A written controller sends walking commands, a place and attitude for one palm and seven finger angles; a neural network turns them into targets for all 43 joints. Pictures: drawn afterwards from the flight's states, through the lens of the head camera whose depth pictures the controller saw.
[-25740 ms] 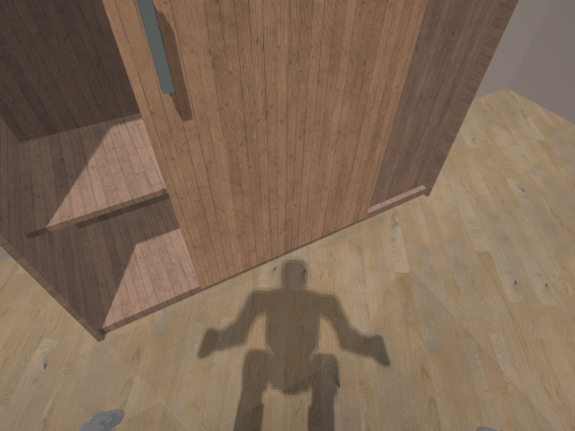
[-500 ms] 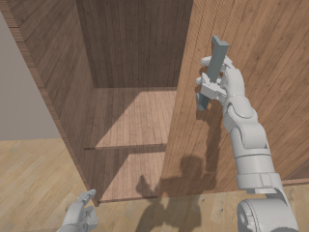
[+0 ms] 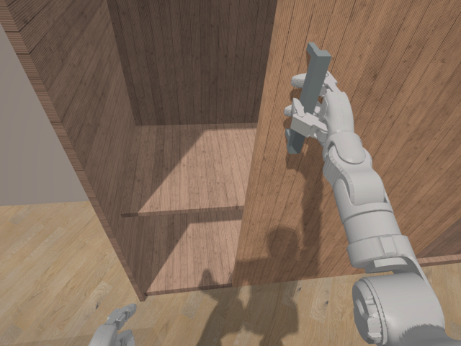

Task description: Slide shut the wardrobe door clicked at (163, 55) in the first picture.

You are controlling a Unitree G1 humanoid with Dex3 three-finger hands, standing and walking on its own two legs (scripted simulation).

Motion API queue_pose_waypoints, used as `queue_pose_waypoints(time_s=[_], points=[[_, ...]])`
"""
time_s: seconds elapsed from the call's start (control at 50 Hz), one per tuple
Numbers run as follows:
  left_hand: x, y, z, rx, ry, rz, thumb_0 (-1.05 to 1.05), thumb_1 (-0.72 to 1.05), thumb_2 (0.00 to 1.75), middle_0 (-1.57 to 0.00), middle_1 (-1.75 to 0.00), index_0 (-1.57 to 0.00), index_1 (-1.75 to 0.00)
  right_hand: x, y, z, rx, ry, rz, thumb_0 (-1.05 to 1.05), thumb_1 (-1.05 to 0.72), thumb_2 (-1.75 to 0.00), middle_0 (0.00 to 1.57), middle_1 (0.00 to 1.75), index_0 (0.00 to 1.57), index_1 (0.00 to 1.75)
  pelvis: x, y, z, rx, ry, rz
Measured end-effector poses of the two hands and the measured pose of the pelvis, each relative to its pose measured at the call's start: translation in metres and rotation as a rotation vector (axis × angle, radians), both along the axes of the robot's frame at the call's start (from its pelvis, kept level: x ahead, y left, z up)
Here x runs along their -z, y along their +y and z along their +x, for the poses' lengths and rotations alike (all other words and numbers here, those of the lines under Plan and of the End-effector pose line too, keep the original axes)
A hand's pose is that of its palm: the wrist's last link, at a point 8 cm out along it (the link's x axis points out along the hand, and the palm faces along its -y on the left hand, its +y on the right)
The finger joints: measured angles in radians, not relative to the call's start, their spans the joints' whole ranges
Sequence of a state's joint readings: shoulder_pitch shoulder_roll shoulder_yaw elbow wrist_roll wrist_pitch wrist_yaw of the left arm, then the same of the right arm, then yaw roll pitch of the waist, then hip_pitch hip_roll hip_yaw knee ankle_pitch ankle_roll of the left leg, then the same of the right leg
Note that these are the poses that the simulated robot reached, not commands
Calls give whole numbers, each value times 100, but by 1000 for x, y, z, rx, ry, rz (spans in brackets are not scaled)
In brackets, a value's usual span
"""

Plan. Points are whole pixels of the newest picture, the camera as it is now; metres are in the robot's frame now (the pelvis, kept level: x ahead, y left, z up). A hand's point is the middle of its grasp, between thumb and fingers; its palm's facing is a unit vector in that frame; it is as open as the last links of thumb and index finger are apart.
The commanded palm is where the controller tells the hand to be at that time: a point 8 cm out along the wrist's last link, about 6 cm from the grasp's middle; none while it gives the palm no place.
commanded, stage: step sideways, sliding the door along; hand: right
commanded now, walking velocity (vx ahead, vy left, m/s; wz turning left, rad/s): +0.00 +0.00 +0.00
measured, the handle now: (302, 102) +0.48 -0.11 +0.21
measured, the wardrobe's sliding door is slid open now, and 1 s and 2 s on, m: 0.37 0.34 0.10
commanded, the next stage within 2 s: none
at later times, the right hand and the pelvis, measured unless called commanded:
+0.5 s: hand (289, 118) +0.44 -0.08 +0.20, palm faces +0.17 +0.98 -0.07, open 6.2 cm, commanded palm +0.41 -0.07 +0.21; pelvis +0.00 +0.06 -0.01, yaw +1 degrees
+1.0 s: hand (270, 117) +0.44 -0.05 +0.20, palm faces +0.32 +0.94 -0.09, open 6.6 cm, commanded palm +0.41 -0.03 +0.20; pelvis +0.06 +0.15 -0.02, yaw -3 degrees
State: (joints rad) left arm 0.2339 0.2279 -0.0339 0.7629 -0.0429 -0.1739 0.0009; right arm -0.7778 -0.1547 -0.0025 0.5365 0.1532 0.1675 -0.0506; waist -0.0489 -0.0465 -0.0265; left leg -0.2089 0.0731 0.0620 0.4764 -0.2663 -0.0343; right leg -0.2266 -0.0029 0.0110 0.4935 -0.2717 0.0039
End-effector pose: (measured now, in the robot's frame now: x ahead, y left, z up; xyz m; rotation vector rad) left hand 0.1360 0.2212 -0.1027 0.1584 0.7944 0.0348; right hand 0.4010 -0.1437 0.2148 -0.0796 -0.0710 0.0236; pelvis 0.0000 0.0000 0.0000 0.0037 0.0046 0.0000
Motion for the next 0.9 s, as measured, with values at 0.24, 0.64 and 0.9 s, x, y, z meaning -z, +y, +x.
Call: queue_pose_waypoints(time_s=[0.24,0.64,0.9], points=[[0,11,6,-75,-26,7,1,91,90,-20,-30,-20,-30,8,-1,5,32,-149,-80,-5,-73,-82,40,139,20,137,5,8,-6,-70,9,-11],[13,71,43,-9,142,68,1,91,90,-20,-30,-20,-30,17,13,6,160,-258,-12,-4,-75,-84,45,140,18,129,10,63,8,-7,-58,-7],[10,63,132,179,30,-82,1,91,90,-20,-30,-20,-30,18,34,4,262,-291,-53,-5,-71,-85,45,140,19,127,20,135,47,11,-124,45]])
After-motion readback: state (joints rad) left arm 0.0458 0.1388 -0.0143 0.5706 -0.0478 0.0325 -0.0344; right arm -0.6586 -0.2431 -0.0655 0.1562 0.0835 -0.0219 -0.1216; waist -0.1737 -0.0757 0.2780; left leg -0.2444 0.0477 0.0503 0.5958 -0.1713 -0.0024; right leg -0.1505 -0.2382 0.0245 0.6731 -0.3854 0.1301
